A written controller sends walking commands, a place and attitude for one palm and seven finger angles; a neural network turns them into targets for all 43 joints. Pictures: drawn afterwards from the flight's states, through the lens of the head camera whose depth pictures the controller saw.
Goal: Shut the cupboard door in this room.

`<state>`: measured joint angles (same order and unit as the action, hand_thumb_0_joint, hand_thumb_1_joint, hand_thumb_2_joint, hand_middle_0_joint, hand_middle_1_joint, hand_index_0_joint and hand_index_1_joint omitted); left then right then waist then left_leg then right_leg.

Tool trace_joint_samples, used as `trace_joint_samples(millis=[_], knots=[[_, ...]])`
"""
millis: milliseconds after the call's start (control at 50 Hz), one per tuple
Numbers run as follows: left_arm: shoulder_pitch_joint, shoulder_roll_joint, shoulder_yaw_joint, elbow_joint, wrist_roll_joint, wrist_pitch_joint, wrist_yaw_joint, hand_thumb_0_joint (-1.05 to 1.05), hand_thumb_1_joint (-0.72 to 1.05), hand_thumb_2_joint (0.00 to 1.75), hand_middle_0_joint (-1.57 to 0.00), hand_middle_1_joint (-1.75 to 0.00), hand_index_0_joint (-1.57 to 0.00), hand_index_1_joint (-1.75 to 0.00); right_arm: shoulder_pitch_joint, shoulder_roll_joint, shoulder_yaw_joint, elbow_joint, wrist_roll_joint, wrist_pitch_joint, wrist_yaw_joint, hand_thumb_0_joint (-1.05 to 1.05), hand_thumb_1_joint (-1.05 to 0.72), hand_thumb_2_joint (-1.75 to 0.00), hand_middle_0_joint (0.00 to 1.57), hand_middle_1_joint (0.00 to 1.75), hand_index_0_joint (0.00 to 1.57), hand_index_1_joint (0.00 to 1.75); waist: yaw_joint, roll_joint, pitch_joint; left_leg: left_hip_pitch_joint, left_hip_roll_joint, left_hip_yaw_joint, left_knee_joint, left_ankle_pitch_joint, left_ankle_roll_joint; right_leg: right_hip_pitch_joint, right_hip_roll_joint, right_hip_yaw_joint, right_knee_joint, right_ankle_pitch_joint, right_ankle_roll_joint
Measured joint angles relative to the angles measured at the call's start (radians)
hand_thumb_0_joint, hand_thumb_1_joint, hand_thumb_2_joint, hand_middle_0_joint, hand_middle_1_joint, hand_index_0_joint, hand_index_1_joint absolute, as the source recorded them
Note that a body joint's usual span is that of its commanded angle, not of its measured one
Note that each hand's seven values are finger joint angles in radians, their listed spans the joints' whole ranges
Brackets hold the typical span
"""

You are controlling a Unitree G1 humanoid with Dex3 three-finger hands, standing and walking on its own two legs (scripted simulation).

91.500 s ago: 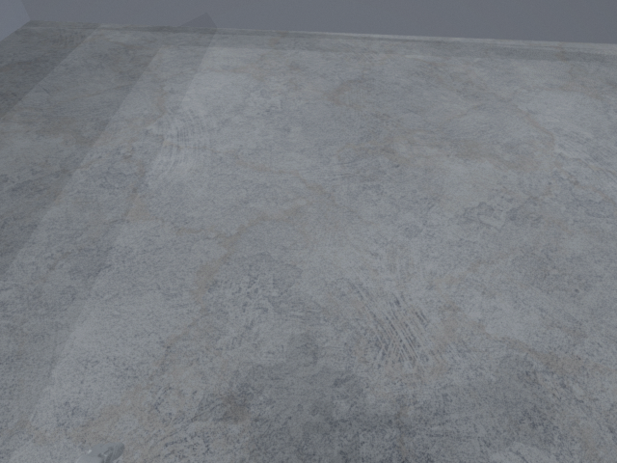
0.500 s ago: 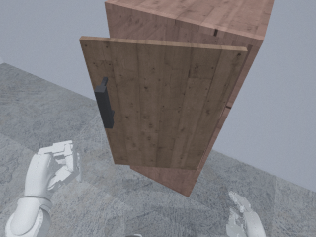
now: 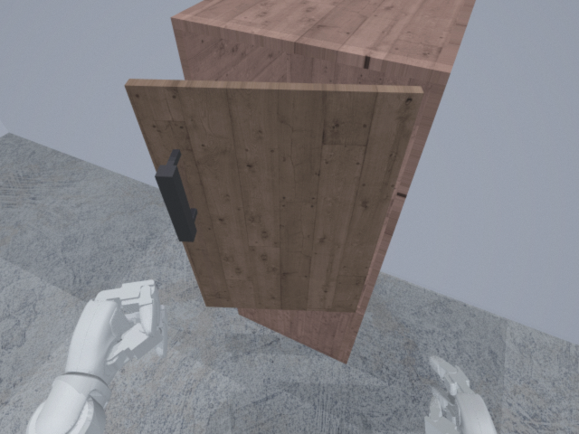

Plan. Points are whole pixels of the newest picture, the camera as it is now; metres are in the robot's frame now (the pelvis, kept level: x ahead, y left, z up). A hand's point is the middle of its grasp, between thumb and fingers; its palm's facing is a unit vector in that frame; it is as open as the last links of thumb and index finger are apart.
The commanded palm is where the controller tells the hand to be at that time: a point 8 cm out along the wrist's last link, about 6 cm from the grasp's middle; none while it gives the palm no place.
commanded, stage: bring the fist close to the handle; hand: left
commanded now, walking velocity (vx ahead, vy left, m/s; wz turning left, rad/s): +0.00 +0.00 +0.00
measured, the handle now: (181, 196) +0.44 +0.20 +0.09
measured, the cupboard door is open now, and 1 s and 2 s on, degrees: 23 23 17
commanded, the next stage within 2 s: push the door shut along its arc in 1.36 s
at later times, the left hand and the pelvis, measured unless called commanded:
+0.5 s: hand (169, 273) +0.29 +0.18 +0.10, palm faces +0.07 -1.00 -0.04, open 3.1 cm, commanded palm +0.26 +0.23 +0.09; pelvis +0.01 -0.03 +0.00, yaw -1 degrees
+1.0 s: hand (198, 248) +0.34 +0.16 +0.08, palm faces +0.02 -1.00 -0.01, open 3.1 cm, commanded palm +0.31 +0.21 +0.09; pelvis +0.01 -0.01 +0.00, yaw -1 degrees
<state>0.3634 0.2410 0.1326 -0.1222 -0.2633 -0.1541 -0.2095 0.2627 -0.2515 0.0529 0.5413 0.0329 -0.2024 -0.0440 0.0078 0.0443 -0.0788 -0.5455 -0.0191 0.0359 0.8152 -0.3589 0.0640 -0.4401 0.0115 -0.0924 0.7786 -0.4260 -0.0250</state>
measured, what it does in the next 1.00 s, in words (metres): stands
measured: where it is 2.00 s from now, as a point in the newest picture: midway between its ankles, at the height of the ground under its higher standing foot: outside the picture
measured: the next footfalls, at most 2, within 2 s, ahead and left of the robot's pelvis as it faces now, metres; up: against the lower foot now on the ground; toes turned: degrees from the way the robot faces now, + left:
none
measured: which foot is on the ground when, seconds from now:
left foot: down 0.00-1.00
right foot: down 0.00-1.00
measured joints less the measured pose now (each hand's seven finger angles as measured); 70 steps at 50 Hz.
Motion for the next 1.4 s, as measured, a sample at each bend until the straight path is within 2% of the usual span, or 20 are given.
trace_joint_samples(millis=[60,120,180,220,300,360,460,520,660,840,1000,1140,1300,1400], knots=[[-0.003,0.009,-0.001,0.006,0.003,0.000,0.019,0.01,0.89,0.90,-1.30,-1.50,-1.30,-1.50,-0.003,0.004,0.000,-0.003,-0.004,-0.002,-0.008,0.02,-0.91,-0.90,0.20,0.30,0.21,0.30,0.002,-0.005,0.005,0.006,0.003,0.001,-0.002,0.001,-0.006,0.002,0.002,0.001,0.005,-0.003,-0.006],[-0.045,0.012,0.029,0.022,-0.003,-0.045,0.046,0.01,0.89,0.90,-1.30,-1.50,-1.30,-1.50,-0.010,0.006,0.001,0.008,-0.008,-0.008,-0.009,0.01,-0.91,-0.90,0.20,0.30,0.21,0.30,0.005,-0.011,0.011,0.001,0.005,-0.005,0.004,0.000,-0.013,-0.003,0.005,-0.004,0.014,-0.007,-0.014],[-0.108,0.015,0.061,0.057,-0.010,-0.080,0.048,0.01,0.89,0.90,-1.30,-1.50,-1.30,-1.50,-0.017,0.004,0.003,0.023,-0.006,-0.007,-0.006,0.01,-0.91,-0.90,0.20,0.30,0.21,0.30,0.006,-0.013,0.011,-0.011,0.009,-0.014,0.013,-0.001,-0.021,-0.012,0.009,-0.013,0.021,-0.011,-0.021],[-0.145,0.018,0.066,0.093,-0.013,-0.076,0.028,0.01,0.89,0.90,-1.30,-1.50,-1.30,-1.50,-0.018,-0.001,0.002,0.029,-0.001,-0.004,-0.005,0.01,-0.91,-0.90,0.20,0.30,0.21,0.30,0.005,-0.008,0.009,-0.016,0.011,-0.018,0.015,-0.001,-0.024,-0.015,0.012,-0.017,0.021,-0.011,-0.024],[-0.190,0.026,0.048,0.167,-0.016,-0.020,-0.020,0.01,0.90,0.90,-1.30,-1.50,-1.30,-1.50,-0.014,-0.011,-0.001,0.034,0.006,0.005,-0.013,0.01,-0.91,-0.90,0.20,0.30,0.21,0.30,0.000,0.000,0.004,-0.014,0.014,-0.015,0.003,0.003,-0.028,-0.017,0.015,-0.013,0.013,-0.008,-0.027],[-0.212,0.032,0.051,0.206,-0.017,0.002,-0.025,0.01,0.90,0.90,-1.30,-1.50,-1.30,-1.50,-0.011,-0.012,-0.005,0.037,0.006,0.012,-0.019,0.01,-0.91,-0.90,0.20,0.30,0.21,0.30,-0.006,-0.004,0.004,-0.003,0.017,-0.007,-0.011,0.005,-0.031,-0.013,0.018,-0.004,0.006,-0.006,-0.029],[-0.254,0.029,0.098,0.229,-0.025,-0.047,0.007,0.01,0.89,0.90,-1.30,-1.50,-1.30,-1.50,-0.004,-0.010,-0.013,0.048,0.003,0.017,-0.016,0.02,-0.91,-0.90,0.20,0.30,0.21,0.30,-0.009,-0.022,0.002,0.009,0.020,0.004,-0.025,0.004,-0.037,-0.010,0.021,0.008,0.003,-0.009,-0.033],[-0.276,0.030,0.112,0.248,-0.023,-0.069,0.004,0.01,0.89,0.90,-1.30,-1.50,-1.30,-1.50,0.002,-0.015,-0.018,0.050,0.006,0.022,-0.008,0.02,-0.91,-0.90,0.20,0.30,0.21,0.30,-0.009,-0.022,-0.003,0.010,0.020,0.005,-0.026,0.001,-0.037,-0.010,0.021,0.009,0.002,-0.011,-0.033],[-0.323,0.016,0.063,0.318,-0.010,-0.022,-0.014,0.01,0.90,0.90,-1.30,-1.50,-1.30,-1.50,-0.006,-0.027,-0.026,0.048,0.013,0.039,-0.012,0.01,-0.91,-0.90,0.20,0.30,0.21,0.30,-0.008,-0.009,0.006,0.006,0.015,0.007,-0.029,0.002,-0.030,-0.013,0.016,0.011,-0.002,-0.009,-0.027],[-0.421,0.000,0.054,0.350,0.026,-0.080,0.055,0.01,0.89,0.90,-1.30,-1.50,-1.30,-1.50,-0.021,-0.002,-0.021,0.061,0.003,0.050,0.002,0.01,-0.91,-0.90,0.20,0.30,0.21,0.30,-0.014,-0.022,0.003,0.001,0.013,0.016,-0.031,0.002,-0.025,-0.022,0.013,0.020,0.000,-0.007,-0.023],[-0.495,-0.008,0.036,0.458,0.036,-0.022,0.063,0.01,0.90,0.90,-1.30,-1.50,-1.30,-1.50,-0.013,0.000,-0.016,0.059,0.007,0.083,0.007,0.01,-0.91,-0.90,0.20,0.30,0.21,0.30,-0.019,-0.015,0.002,0.007,0.009,0.022,-0.045,0.010,-0.017,-0.017,0.009,0.026,-0.014,0.003,-0.015],[-0.467,-0.028,0.022,0.406,0.054,-0.086,0.098,0.01,0.90,0.90,-1.30,-1.50,-1.30,-1.50,0.003,-0.001,-0.025,0.058,0.000,0.089,0.019,0.01,-0.91,-0.90,0.20,0.30,0.21,0.30,-0.018,-0.017,-0.002,0.015,0.010,0.032,-0.047,0.010,-0.012,-0.013,0.010,0.036,-0.016,0.007,-0.011],[-0.488,-0.029,0.004,0.458,0.064,-0.053,0.114,0.01,0.90,0.90,-1.30,-1.50,-1.30,-1.50,-0.007,-0.004,-0.022,0.058,0.006,0.107,0.017,0.01,-0.91,-0.90,0.20,0.30,0.21,0.30,-0.021,-0.015,0.011,0.019,0.007,0.028,-0.051,0.021,-0.008,-0.008,0.006,0.032,-0.020,0.016,-0.008],[-0.513,-0.031,0.001,0.463,0.070,-0.084,0.132,0.01,0.90,0.90,-1.30,-1.50,-1.30,-1.50,-0.017,-0.001,-0.019,0.066,0.000,0.098,0.013,0.01,-0.91,-0.90,0.20,0.30,0.21,0.30,-0.021,-0.017,0.018,0.013,0.008,0.026,-0.050,0.027,-0.008,-0.012,0.007,0.030,-0.019,0.021,-0.009]])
